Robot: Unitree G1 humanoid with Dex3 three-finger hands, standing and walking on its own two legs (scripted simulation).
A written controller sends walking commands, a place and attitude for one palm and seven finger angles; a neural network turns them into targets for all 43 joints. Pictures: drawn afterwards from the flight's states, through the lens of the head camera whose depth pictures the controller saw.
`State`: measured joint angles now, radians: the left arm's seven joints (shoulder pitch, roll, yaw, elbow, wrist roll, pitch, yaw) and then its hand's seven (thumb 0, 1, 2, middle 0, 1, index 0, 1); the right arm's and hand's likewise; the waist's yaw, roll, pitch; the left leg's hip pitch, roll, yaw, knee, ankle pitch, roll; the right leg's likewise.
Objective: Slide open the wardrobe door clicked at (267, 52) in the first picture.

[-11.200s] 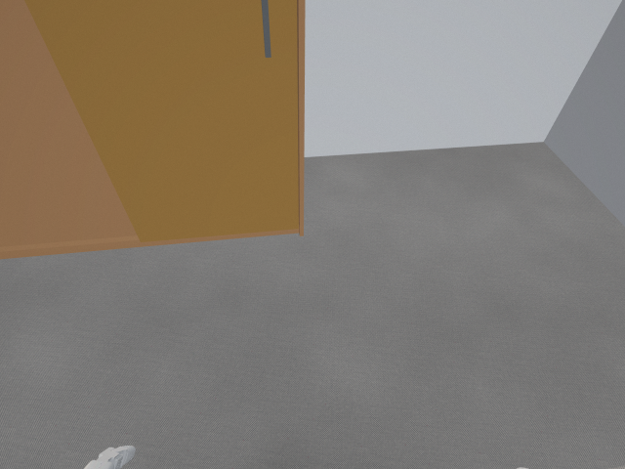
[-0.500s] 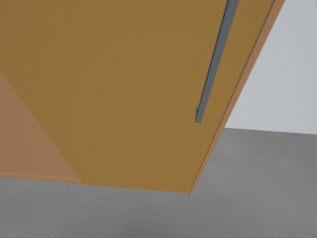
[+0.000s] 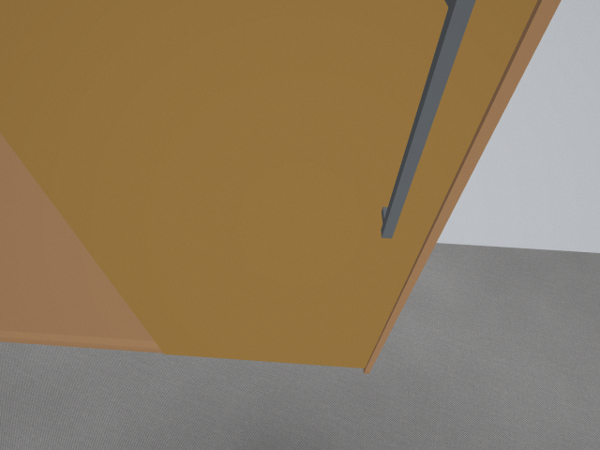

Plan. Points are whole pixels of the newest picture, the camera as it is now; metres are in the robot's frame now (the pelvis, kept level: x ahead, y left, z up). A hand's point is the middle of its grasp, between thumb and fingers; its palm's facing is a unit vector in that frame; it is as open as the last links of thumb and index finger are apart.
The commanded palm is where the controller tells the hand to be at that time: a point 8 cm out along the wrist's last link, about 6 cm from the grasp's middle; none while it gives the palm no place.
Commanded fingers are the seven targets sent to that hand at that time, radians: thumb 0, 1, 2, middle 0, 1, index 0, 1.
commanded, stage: come to a stop and stand still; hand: right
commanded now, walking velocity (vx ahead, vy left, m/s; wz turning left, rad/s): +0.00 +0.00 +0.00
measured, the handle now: (412, 140) +0.45 -0.11 +0.19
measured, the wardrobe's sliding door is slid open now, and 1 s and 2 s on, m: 0.00 0.00 0.00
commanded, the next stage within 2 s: look again from close up in 0.16 s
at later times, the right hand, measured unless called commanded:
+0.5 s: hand out of the picture +0.03 -0.20 -0.17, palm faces -0.01 +0.97 -0.24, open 7.4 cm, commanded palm none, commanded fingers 0.00 -0.90 -0.90 0.20 0.30 0.20 0.30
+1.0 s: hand out of the picture +0.03 -0.20 -0.17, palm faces -0.01 +0.97 -0.23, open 7.4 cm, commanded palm none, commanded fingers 0.00 -0.90 -0.90 0.20 0.30 0.20 0.30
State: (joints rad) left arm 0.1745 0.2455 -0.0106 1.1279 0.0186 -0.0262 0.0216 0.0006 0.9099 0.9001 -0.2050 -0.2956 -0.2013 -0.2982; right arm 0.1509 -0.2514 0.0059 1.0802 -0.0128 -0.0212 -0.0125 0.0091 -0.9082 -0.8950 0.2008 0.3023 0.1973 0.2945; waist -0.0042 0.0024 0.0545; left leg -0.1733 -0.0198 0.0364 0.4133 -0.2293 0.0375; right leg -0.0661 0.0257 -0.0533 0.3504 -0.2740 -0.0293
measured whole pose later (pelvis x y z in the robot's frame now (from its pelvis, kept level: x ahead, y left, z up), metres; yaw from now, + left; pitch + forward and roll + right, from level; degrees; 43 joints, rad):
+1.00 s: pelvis -0.01 +0.00 +0.00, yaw +0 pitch -1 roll +0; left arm 0.21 0.22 -0.02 1.16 0.02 -0.03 0.02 0.00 0.91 0.90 -0.21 -0.30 -0.20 -0.30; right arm 0.19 -0.24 0.01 1.11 -0.01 -0.03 -0.01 0.01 -0.91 -0.90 0.20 0.30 0.20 0.29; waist -0.01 0.02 0.04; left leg -0.17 -0.03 0.04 0.38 -0.19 0.04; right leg -0.08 0.02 -0.05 0.34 -0.25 -0.02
